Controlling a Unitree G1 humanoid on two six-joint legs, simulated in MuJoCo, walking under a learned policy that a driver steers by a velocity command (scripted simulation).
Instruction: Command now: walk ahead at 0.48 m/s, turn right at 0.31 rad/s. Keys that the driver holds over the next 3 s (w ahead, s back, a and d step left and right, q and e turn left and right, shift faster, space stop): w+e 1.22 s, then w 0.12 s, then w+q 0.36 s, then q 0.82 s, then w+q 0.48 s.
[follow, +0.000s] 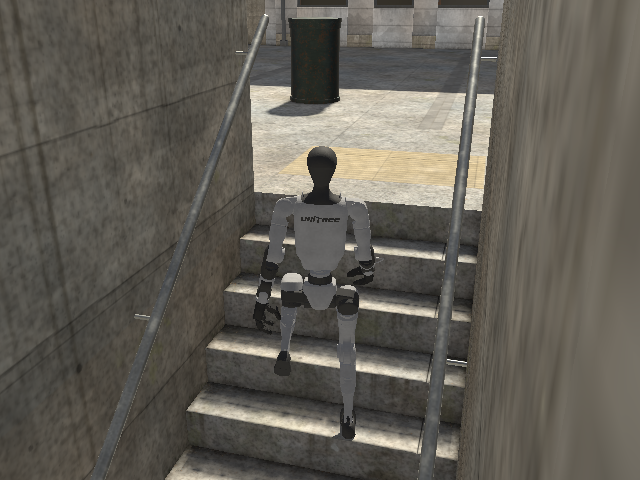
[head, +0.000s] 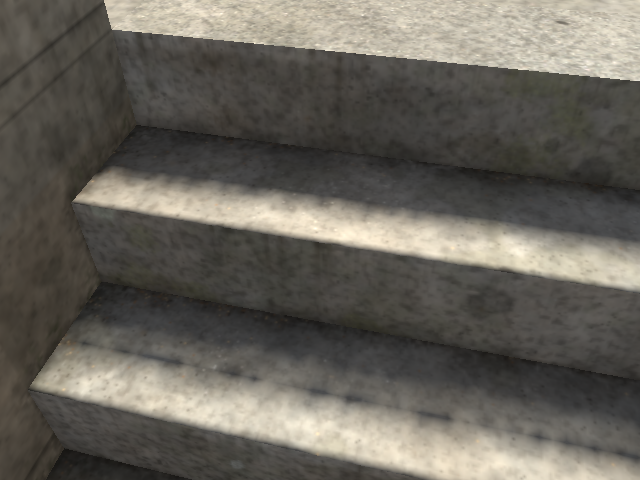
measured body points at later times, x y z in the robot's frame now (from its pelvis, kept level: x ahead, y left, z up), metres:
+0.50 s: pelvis +0.18 +0.13 +0.01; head +0.20 +0.15 +0.46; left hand +0.44 +0.28 -0.07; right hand +0.08 -0.13 -0.12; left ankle +0.11 +0.27 -0.72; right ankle +0.20 +0.01 -0.39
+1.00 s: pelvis +0.39 +0.10 +0.24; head +0.41 +0.05 +0.69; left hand +0.47 +0.32 +0.11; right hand +0.60 -0.13 +0.22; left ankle +0.57 +0.14 -0.27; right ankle +0.27 +0.05 -0.53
